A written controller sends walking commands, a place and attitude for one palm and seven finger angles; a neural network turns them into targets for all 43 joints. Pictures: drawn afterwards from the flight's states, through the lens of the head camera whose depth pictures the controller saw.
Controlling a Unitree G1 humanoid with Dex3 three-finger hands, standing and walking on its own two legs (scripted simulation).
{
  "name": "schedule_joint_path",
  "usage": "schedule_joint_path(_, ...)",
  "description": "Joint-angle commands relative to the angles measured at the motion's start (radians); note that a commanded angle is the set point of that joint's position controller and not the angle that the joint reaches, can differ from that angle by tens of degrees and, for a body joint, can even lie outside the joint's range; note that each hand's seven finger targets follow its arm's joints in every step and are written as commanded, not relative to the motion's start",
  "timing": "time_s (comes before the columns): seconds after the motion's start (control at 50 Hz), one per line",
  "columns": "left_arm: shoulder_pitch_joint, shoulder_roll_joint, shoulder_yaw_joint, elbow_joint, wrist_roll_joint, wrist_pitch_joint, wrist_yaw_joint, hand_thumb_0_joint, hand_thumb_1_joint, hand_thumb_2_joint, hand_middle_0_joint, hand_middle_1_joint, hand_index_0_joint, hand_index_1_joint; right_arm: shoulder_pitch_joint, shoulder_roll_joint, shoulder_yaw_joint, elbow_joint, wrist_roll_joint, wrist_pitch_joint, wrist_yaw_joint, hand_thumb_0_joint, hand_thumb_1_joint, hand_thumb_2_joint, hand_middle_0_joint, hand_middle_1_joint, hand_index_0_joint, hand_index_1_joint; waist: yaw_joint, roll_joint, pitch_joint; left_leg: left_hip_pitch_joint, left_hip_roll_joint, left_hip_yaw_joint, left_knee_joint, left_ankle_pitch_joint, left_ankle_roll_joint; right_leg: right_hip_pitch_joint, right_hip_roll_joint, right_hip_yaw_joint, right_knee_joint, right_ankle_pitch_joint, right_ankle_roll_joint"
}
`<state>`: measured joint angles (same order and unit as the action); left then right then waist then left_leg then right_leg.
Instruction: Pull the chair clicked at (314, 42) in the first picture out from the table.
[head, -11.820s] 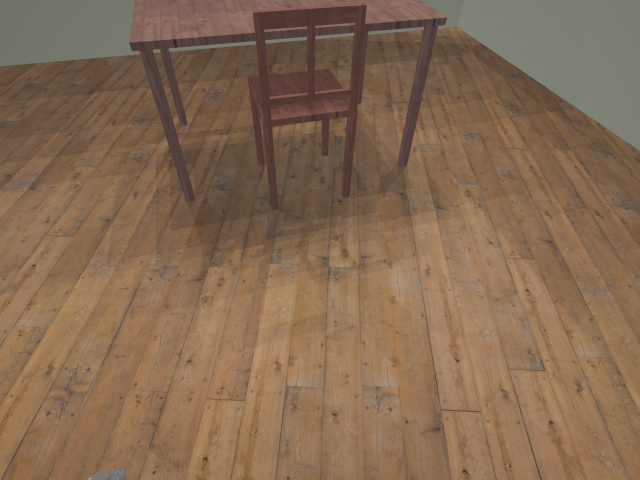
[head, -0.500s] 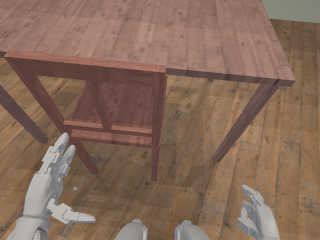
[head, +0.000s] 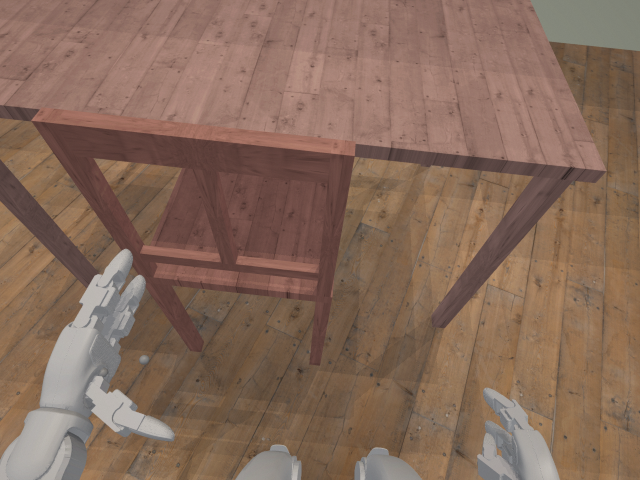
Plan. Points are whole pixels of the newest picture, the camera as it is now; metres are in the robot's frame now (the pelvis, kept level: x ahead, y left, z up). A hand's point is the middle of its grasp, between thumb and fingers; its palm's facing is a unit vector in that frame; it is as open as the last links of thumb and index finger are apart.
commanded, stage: raise the hand toward the chair's back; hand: left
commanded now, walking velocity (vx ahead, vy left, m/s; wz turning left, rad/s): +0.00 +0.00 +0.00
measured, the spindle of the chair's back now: (219, 219) +0.48 +0.18 -0.02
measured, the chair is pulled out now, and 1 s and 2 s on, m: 0.00 0.00 0.00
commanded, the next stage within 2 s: aim the fingers beside a spindle in 0.34 s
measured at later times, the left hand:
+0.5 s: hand (153, 368) +0.23 +0.20 +0.04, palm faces -0.02 -1.00 -0.06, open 16.9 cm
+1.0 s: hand (176, 334) +0.28 +0.19 +0.02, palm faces -0.02 -1.00 -0.05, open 16.9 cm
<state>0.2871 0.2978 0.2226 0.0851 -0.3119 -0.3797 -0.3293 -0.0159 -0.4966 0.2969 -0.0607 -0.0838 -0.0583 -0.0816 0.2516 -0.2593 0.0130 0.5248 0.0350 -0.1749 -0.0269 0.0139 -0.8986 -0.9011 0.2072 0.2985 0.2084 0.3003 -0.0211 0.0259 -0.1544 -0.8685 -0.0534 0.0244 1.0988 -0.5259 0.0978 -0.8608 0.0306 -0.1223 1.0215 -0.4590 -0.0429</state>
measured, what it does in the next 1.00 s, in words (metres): stands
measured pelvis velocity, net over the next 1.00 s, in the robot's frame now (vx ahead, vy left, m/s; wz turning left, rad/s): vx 0.00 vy -0.03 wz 0.00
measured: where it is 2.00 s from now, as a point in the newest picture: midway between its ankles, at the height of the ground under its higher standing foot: outside the picture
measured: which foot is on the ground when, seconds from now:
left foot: down 0.00-1.00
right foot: down 0.00-1.00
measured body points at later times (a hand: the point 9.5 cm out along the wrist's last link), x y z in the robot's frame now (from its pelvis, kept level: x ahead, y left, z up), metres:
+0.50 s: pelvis +0.00 -0.01 +0.00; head +0.07 +0.00 +0.44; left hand +0.23 +0.25 +0.04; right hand +0.17 -0.25 -0.08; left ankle +0.00 +0.05 -0.66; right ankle +0.02 -0.10 -0.66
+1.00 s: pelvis +0.00 -0.03 -0.01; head +0.09 -0.02 +0.43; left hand +0.27 +0.24 +0.02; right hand +0.16 -0.28 -0.10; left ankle +0.00 +0.05 -0.66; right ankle +0.02 -0.10 -0.66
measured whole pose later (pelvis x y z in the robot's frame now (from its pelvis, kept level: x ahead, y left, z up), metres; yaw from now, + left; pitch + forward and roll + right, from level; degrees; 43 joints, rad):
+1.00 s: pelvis +0.00 -0.03 -0.01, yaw +0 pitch +20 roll -2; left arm 0.14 0.32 0.27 0.26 -0.32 -0.42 -0.35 -0.02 -0.50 0.30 -0.06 -0.08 -0.06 -0.08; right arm 0.24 -0.27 0.02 0.56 0.03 -0.17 -0.03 0.01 -0.90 -0.90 0.21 0.30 0.21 0.30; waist -0.04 0.02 -0.16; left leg -0.94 -0.03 0.02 1.16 -0.55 0.07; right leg -0.95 0.05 -0.13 1.09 -0.49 -0.09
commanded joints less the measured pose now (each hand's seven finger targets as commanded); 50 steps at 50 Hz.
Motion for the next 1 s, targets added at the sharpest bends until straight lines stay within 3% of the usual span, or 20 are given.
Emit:
schedule_joint_path(0.0, -0.040, 0.131, 0.071, -0.205, -0.011, -0.079, 0.012, 0.000, -0.500, 0.300, -0.060, -0.080, -0.060, -0.080, -0.026, -0.149, -0.062, -0.153, 0.006, -0.053, -0.012, 0.000, -0.900, -0.900, 0.200, 0.300, 0.200, 0.300, 0.013, 0.065, -0.238, 0.220, 0.074, -0.150, -0.195, 0.414, -0.133, 0.118, -0.011, 0.050, -0.088, 0.156, 0.007)
schedule_joint_path(0.22, -0.039, 0.131, 0.060, -0.219, 0.001, -0.091, 0.033, 0.000, -0.500, 0.300, -0.060, -0.080, -0.060, -0.080, -0.029, -0.151, -0.058, -0.153, 0.005, -0.046, -0.008, 0.000, -0.900, -0.900, 0.200, 0.300, 0.200, 0.300, 0.006, 0.088, -0.220, 0.216, 0.078, -0.173, -0.211, 0.338, -0.136, 0.090, -0.011, 0.050, -0.083, 0.115, 0.008)
schedule_joint_path(0.42, -0.058, 0.131, 0.059, -0.208, -0.006, -0.084, 0.026, 0.000, -0.500, 0.300, -0.060, -0.080, -0.060, -0.080, -0.034, -0.146, -0.052, -0.153, 0.007, -0.048, -0.015, 0.000, -0.900, -0.900, 0.200, 0.300, 0.200, 0.300, -0.004, 0.040, -0.218, 0.166, 0.065, -0.146, -0.191, 0.280, -0.112, 0.122, -0.011, 0.063, -0.101, 0.111, 0.010)
schedule_joint_path(0.46, -0.082, 0.157, 0.085, -0.166, -0.005, -0.083, 0.024, 0.000, -0.500, 0.300, -0.060, -0.080, -0.060, -0.080, -0.029, -0.147, -0.049, -0.139, 0.005, -0.047, -0.020, 0.000, -0.900, -0.900, 0.200, 0.300, 0.200, 0.300, -0.010, 0.012, -0.204, 0.119, 0.059, -0.131, -0.172, 0.263, -0.100, 0.136, -0.009, 0.072, -0.104, 0.111, 0.009)
schedule_joint_path(0.5, -0.118, 0.151, 0.077, -0.158, -0.006, -0.092, 0.014, 0.000, -0.500, 0.300, -0.060, -0.080, -0.060, -0.080, -0.034, -0.148, -0.047, -0.138, 0.006, -0.048, -0.022, 0.000, -0.900, -0.900, 0.200, 0.300, 0.200, 0.300, -0.011, 0.037, -0.200, 0.108, 0.057, -0.124, -0.163, 0.248, -0.097, 0.129, -0.013, 0.078, -0.100, 0.103, 0.009)
schedule_joint_path(0.64, -0.183, 0.179, 0.092, -0.113, -0.012, -0.099, -0.005, 0.000, -0.500, 0.300, -0.060, -0.080, -0.060, -0.080, -0.028, -0.147, -0.045, -0.120, 0.006, -0.051, -0.025, 0.000, -0.900, -0.900, 0.200, 0.300, 0.200, 0.300, -0.006, 0.072, -0.257, 0.097, 0.053, -0.100, -0.129, 0.288, -0.079, 0.167, -0.019, 0.105, -0.094, 0.158, 0.010)
schedule_joint_path(0.7, -0.199, 0.211, 0.131, -0.057, -0.019, -0.088, -0.010, 0.000, -0.500, 0.300, -0.060, -0.080, -0.060, -0.080, -0.024, -0.151, -0.045, -0.112, 0.005, -0.044, -0.024, 0.000, -0.900, -0.900, 0.200, 0.300, 0.200, 0.300, -0.006, 0.022, -0.255, 0.044, 0.051, -0.087, -0.111, 0.285, -0.069, 0.208, -0.021, 0.127, -0.098, 0.180, 0.016)
schedule_joint_path(0.78, -0.184, 0.210, 0.145, -0.052, -0.026, -0.092, -0.016, 0.000, -0.500, 0.300, -0.060, -0.080, -0.060, -0.080, -0.020, -0.146, -0.047, -0.111, 0.005, -0.039, -0.020, 0.000, -0.900, -0.900, 0.200, 0.300, 0.200, 0.300, 0.005, 0.051, -0.299, 0.056, 0.052, -0.077, -0.104, 0.343, -0.068, 0.242, -0.024, 0.130, -0.083, 0.255, 0.016)
schedule_joint_path(0.82, -0.206, 0.182, 0.116, -0.049, -0.029, -0.092, -0.019, 0.000, -0.500, 0.300, -0.060, -0.080, -0.060, -0.080, -0.023, -0.146, -0.046, -0.113, 0.006, -0.038, -0.016, 0.000, -0.900, -0.900, 0.200, 0.300, 0.200, 0.300, -0.006, 0.047, -0.285, 0.047, 0.052, -0.076, -0.100, 0.334, -0.066, 0.224, -0.024, 0.130, -0.082, 0.252, 0.020)
schedule_joint_path(0.86, -0.224, 0.201, 0.133, -0.020, -0.026, -0.100, -0.016, 0.000, -0.500, 0.300, -0.060, -0.080, -0.060, -0.080, -0.017, -0.152, -0.049, -0.103, 0.005, -0.038, -0.017, 0.000, -0.900, -0.900, 0.200, 0.300, 0.200, 0.300, -0.013, 0.016, -0.269, 0.023, 0.055, -0.079, -0.089, 0.322, -0.064, 0.215, -0.022, 0.134, -0.078, 0.245, 0.020)
schedule_joint_path(0.92, -0.227, 0.205, 0.143, -0.001, -0.026, -0.110, -0.020, 0.000, -0.500, 0.300, -0.060, -0.080, -0.060, -0.080, -0.013, -0.153, -0.052, -0.101, 0.004, -0.038, -0.015, 0.000, -0.900, -0.900, 0.200, 0.300, 0.200, 0.300, -0.005, 0.022, -0.289, 0.012, 0.054, -0.074, -0.081, 0.323, -0.064, 0.223, -0.027, 0.142, -0.070, 0.253, 0.020)
schedule_joint_path(0.94, -0.234, 0.188, 0.129, 0.008, -0.027, -0.110, -0.022, 0.000, -0.500, 0.300, -0.060, -0.080, -0.060, -0.080, -0.015, -0.153, -0.052, -0.102, 0.005, -0.037, -0.015, 0.000, -0.900, -0.900, 0.200, 0.300, 0.200, 0.300, -0.012, 0.007, -0.286, 0.003, 0.052, -0.071, -0.075, 0.319, -0.062, 0.219, -0.028, 0.146, -0.070, 0.255, 0.024)
schedule_joint_path(0.98, -0.269, 0.212, 0.144, 0.008, -0.023, -0.120, -0.024, 0.000, -0.500, 0.300, -0.060, -0.080, -0.060, -0.080, -0.011, -0.154, -0.052, -0.092, 0.004, -0.036, -0.014, 0.000, -0.900, -0.900, 0.200, 0.300, 0.200, 0.300, -0.008, 0.038, -0.302, 0.002, 0.054, -0.069, -0.066, 0.330, -0.063, 0.223, -0.030, 0.153, -0.061, 0.273, 0.021)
